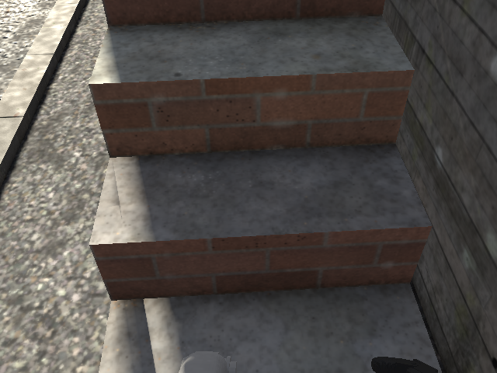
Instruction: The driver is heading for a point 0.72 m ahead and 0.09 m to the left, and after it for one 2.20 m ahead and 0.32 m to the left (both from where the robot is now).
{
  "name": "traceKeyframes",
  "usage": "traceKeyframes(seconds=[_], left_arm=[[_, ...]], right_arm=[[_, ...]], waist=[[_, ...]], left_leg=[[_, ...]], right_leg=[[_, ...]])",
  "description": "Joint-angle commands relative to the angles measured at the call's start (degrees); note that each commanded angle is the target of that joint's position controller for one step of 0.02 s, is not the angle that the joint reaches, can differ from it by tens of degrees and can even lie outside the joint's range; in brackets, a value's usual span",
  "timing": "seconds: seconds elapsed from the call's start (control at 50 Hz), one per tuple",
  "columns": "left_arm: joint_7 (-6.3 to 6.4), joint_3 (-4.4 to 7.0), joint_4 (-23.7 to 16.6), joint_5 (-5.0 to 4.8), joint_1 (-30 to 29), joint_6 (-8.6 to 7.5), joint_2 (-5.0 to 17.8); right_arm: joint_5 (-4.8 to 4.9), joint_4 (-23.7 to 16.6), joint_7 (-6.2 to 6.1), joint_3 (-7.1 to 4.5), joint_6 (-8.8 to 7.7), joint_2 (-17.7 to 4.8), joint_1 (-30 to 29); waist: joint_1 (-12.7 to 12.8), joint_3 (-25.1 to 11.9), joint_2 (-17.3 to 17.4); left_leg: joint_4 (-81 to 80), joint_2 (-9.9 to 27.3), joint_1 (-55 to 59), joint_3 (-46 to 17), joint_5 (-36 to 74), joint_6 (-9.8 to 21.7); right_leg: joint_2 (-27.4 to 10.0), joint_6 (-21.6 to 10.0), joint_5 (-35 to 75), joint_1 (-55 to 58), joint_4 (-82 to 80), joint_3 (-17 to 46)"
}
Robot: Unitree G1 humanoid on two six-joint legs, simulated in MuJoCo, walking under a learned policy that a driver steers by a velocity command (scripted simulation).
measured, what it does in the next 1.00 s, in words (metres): climbs: left foot 0.19 m higher, then right foot 0.19 m higher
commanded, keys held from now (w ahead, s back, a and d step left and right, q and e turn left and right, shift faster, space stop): w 1.00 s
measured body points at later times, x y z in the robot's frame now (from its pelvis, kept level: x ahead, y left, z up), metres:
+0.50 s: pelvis +0.21 +0.05 +0.19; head +0.18 +0.07 +0.64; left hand +0.45 +0.19 +0.12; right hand +0.11 -0.08 +0.04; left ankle +0.15 +0.15 -0.55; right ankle +0.30 -0.08 -0.20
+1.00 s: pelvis +0.43 +0.05 +0.37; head +0.38 +0.05 +0.82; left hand +0.40 +0.22 +0.20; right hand +0.58 -0.17 +0.27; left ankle +0.46 +0.16 -0.04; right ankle +0.43 -0.07 -0.36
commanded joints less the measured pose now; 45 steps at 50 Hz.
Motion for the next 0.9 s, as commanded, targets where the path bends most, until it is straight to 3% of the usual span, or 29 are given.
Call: traceKeyframes(seconds=[0.02, 0.04, 0.06, 0.08, 0.1, 0.12, 0.14, 0.18, 0.2, 0.24, 0.26, 0.32, 0.4, 0.5, 0.54, 0.56, 0.58, 0.6, 0.62, 0.64, 0.66, 0.68, 0.7, 0.72, 0.74, 0.78, 0.8, 0.84, 0.9], left_arm=[[1.83, 4.9, -2.49, -5.12, 0.92, 0.99, 18.75], [2.92, 4.95, -0.29, -4.62, 4.93, 1.03, 18.64], [4.34, 4.47, -0.66, -2.83, 4.88, 0.92, 15.59], [3.27, 4.24, -4.57, -3.28, 4.69, 2.25, 11.07], [1.02, 4.71, -8.07, 2.1, 1.57, 0.69, 11.23], [-1.9, 5.13, -14.1, 3.29, -5.77, -1.07, 8.97], [-3.43, 4.03, -17.17, 2.97, -8.94, -2.16, 5.38], [-3.4, 2.44, -21.33, 1.34, -16.2, -3.41, 2.98], [-3.22, 0.89, -22.91, 1.14, -17.65, -4.22, 0.99], [-2.1, -0.38, -23.18, 0.62, -16.93, -4.44, -0.09], [-1.42, -0.66, -22.68, -0.06, -16.18, -4.27, 1.07], [1.17, -0.01, -20.94, -3.07, -17.71, -3.14, 6.41], [3.05, -0.9, -26.07, -5.38, -28.57, -1.53, 3.8], [3.06, -1.92, -30.71, -4.52, -40.93, 0.56, 3.01], [3.81, -2.61, -33.1, -4.15, -44.48, 2.66, 1.66], [3.51, -4.52, -35.45, -3.45, -45.62, 3.68, 0.32], [2.83, -5.27, -34.21, -4.01, -42.68, 4.39, -1.87], [1.16, -3.31, -30.42, -5.21, -31.48, 3.42, 0.05], [0.64, -1.62, -27.42, -6.23, -24.38, 3.12, 3.64], [0.53, 1.14, -23.19, -6.17, -14.98, 2.75, 7.97], [1.52, 3.43, -19.56, -5.3, -10.11, 2.42, 12.9], [3.3, 6.61, -16.32, -2.05, -4.88, 3.95, 22.73], [3.7, 7.44, -16.03, 2.39, -10.69, 4.57, 26.32], [3.04, 5.69, -13.72, 2.33, -16.71, 4.37, 19.72], [2.37, 2.97, -9.21, 2.88, -17.44, 3.5, 10.69], [0.06, 1.35, -0.35, 3.16, -18.15, 0.95, 2.98], [-0.99, 0.92, 1.31, 2.94, -18.97, 0.44, 1.33], [-3.67, -0.07, 2.32, 1.56, -18.8, -0.26, -0.1], [-4.75, -0.06, 0.45, -0.2, -22.71, 0.47, 5.3]], right_arm=[[-1.45, -5.76, 2.32, 1.38, -1.19, 0.26, -0.13], [-0.76, -1.5, 2.76, 0.01, -1.49, -1.61, 8.92], [-0.08, 1.25, 3.46, -2.8, -2.08, -6.94, 16.76], [-1.22, 7.97, 2.44, -7.09, -1.8, -19.76, 27.88], [-3.9, 10.8, 0.52, -9.71, 0.33, -28.53, 28.5], [-3.25, 10.68, 0.12, -6.62, 1.21, -19.22, 18.1], [-5.49, 13.57, 0.67, -4.86, 1.21, -12.47, 13.83], [-7.38, 20.71, 2.07, -3.22, -1.66, -4.19, 11.69], [-7.85, 23.52, 2.37, -2.12, -3.7, 0.13, 12.78], [-6.65, 28.58, 3.44, -0.45, -6.12, 5.38, 18.07], [-5.51, 28.37, 4.08, -0.05, -6.87, 5.19, 21.11], [-5.17, 26.38, 4.78, 0.42, -6.61, 3.01, 19.04], [-5.62, 29.23, 5.04, 0.33, -6.96, -0.75, 26.08], [-5.39, 30.03, 4.46, 0.55, -8.11, 0.4, 33.25], [-6.9, 29.99, 3.74, 1.03, -7.77, 1.72, 35.27], [-4.69, 28.61, 2.56, 0.14, -7.86, -0.8, 33.62], [-3.65, 29.51, 1.88, -0.41, -7.59, -2.56, 35.5], [-2.01, 31.37, 1.32, -0.17, -7.98, -4.35, 40.53], [-1.78, 32.07, 0.06, -0.71, -8.37, -7.1, 41.26], [-3.69, 32.2, -1.23, -1.51, -8.9, -8.44, 40.75], [-3.37, 28.95, -0.3, -2.06, -8.42, -5.89, 38.02], [-6.35, 24.89, 1.22, -3.1, -8.08, -7.5, 31.62], [-9.01, 21.42, 3.45, -4.66, -8.59, -9.79, 26.54], [-9.55, 15.98, 4.99, -4.15, -9.43, -5.5, 19.81], [-8.69, 10.86, 5.94, -3.41, -9.7, -1.25, 14.12], [-6.69, 6.27, 4.48, -1.09, -10.22, 4.71, 11.96], [-5.91, 6.44, 3.08, 0.01, -9.94, 6.29, 13.93], [-3.38, 9.4, 0.29, -0.25, -8.35, 3.51, 19.76], [-1.9, 13.26, -1.71, -2.07, -5.01, -2.04, 24.51]], waist=[[-7.83, 1.53, -11.6], [-10.72, -0.33, -14.12], [-14.84, -3.41, -17.63], [-16.25, -7.16, 16.85], [-15.22, -12.36, 28.62], [-8.43, -5.3, 19.19], [-4.29, -3.16, 14.91], [-2.2, 3.26, 6.05], [-1.6, 4.45, 8.71], [-0.79, 5.91, 4.75], [-0.68, 5.95, 3.31], [-1.2, 5.41, -1.38], [-5.44, 9.24, 2.76], [-10.23, 9.47, 4.82], [-11.72, 8.61, 10.02], [-10.17, 6.68, 10.9], [-8.81, 5.3, 11.39], [-4.85, -1.54, 16.8], [-1.09, -3.66, 22.15], [3.63, -9.25, 24.99], [2.59, -14.99, 6.28], [5.5, -16.89, -8.35], [3.46, -19.3, -16.27], [-0.81, -12.15, -10.94], [-3.9, -7.13, -8.44], [-8.59, 0.95, -2.73], [-10.93, 2.71, -1.89], [-13.69, 4.55, -2.21], [-16.22, 3.75, -1.48]], left_leg=[[-30.35, -3.57, 41.89, 12.51, -12.45, 0.94], [-35.65, -5.28, 46.43, 10.4, -14.26, 2.04], [-48.26, -3.78, 49.78, -2.87, -8.28, 1.77], [-81.85, 9.22, 55.62, -40.46, -26.79, 1.05], [-107.48, 11.62, 55.53, -64.04, -47.06, -5.15], [-105.54, 13.77, 47.47, -59.62, -42.1, -10.83], [-97.63, 12.59, 43.32, -52.19, -37.2, -8.33], [-84.31, 10.27, 38.17, -35.81, -23.35, -0.24], [-86.02, 10.62, 36.68, -34.59, -18.97, 2.24], [-87.2, 11.14, 42.01, -27.97, -8.61, 5.1], [-87.72, 10.89, 45.04, -21.98, -0.75, 3.2], [-92.32, 12.03, 48.01, -12.52, 8.39, 2.24], [-96.66, 13.03, 54.33, -8.16, 9.56, 4.18], [-100.99, 10.63, 54.38, -5.67, 8.14, 5.92], [-104.94, 10.32, 57.19, -5.4, 18.64, 7.66], [-112.43, 10.56, 52.78, -3.4, 27.3, 8.35], [-110.93, 10.16, 50.61, -2.24, 41.19, 8.08], [-102.19, 10.61, 57.64, -0.08, 84.92, 7.8], [-93.5, 12.42, 66.52, 2.02, 108.9, 5.96], [-83.72, 12.2, 67.2, 2.95, 116.0, 4.93], [-66.66, 5.83, 49.12, 6.25, 99.32, 1.75], [-51.78, -1.8, 38.11, 1.7, 47.25, 2.43], [-22.14, -5.88, 33.52, -4.05, 17.69, 1.25], [-5.16, -5.14, 24.19, -6.35, 15.35, 1.14], [1.32, -5.09, 18.84, -6.2, 14.19, 3.27], [10.93, -6.02, 14.6, -7.75, 12.31, 6.86], [13.03, -5.95, 14.1, -8.76, 13.84, 8.02], [9.14, -5.67, 12.17, -7.59, 11.78, 8.49], [8.2, -6.53, 20.79, -0.25, 11.81, 5.64]], right_leg=[[-4.45, -13.09, 42.0, -19.75, -13.96, 0.96], [-4.5, -13.11, 64.11, -13.5, -3.79, -2.07], [-2.91, -12.9, 72.88, -10.29, 12.31, -0.97], [8.51, -12.6, 34.79, -24.93, 34.19, -3.2], [15.51, -14.52, 4.71, -28.49, 61.62, 8.53], [16.02, -14.69, 8.25, -35.61, 77.66, 17.52], [14.67, -15.61, 10.34, -38.33, 81.62, 17.67], [12.74, -16.28, 8.41, -42.89, 86.82, 14.02], [14.42, -17.35, 5.47, -44.7, 96.68, 13.82], [16.85, -19.47, 5.87, -55.26, 105.78, 13.05], [15.79, -20.26, 9.9, -57.91, 104.4, 13.69], [15.56, -18.22, 9.62, -63.64, 106.37, 10.91], [14.03, -15.21, 3.7, -78.07, 117.37, 6.61], [9.33, -11.72, 7.3, -77.93, 96.77, -1.08], [6.43, -11.9, 7.32, -74.3, 84.53, -2.54], [5.52, -13.33, -3.72, -58.69, 65.28, -6.77], [7.6, -13.74, -9.39, -43.77, 55.94, -9.54], [13.56, -13.81, -14.33, -29.48, 58.08, -12.57], [14.17, -13.61, -16.21, -27.02, 50.9, -10.53], [12.42, -13.92, -9.65, -18.01, 48.74, -2.53], [1.97, -18.14, -20.74, -6.22, 35.91, 22.7], [-2.46, -18.81, -36.09, -1.7, 8.6, 46.55], [-6.76, -18.03, -45.26, -6.42, -1.94, 57.9], [-6.6, -16.87, -41.31, -12.65, -0.17, 52.78], [-6.31, -16.07, -37.42, -19.49, 2.26, 45.82], [-4.18, -15.12, -24.09, -30.13, 8.28, 30.28], [-3.25, -13.72, -17.58, -33.01, 7.86, 23.76], [-1.81, -10.98, -14.06, -34.73, 4.91, 14.26], [-2.89, -11.34, -13.32, -40.96, -3.58, 8.48]])
Velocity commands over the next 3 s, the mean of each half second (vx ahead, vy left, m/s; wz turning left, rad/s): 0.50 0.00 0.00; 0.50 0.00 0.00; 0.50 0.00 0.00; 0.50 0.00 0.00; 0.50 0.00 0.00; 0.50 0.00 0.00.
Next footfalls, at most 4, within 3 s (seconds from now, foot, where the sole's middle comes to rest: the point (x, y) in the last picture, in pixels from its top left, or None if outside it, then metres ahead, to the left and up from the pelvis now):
0.04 left None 0.19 0.15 -0.59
0.62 right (333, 353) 0.47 -0.08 -0.40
1.22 left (176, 189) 0.71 0.26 -0.21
1.78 right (308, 51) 0.96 0.00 -0.02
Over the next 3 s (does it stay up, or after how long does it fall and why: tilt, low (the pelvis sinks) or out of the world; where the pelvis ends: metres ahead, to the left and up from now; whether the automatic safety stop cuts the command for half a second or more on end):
stays up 1.28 0.18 0.97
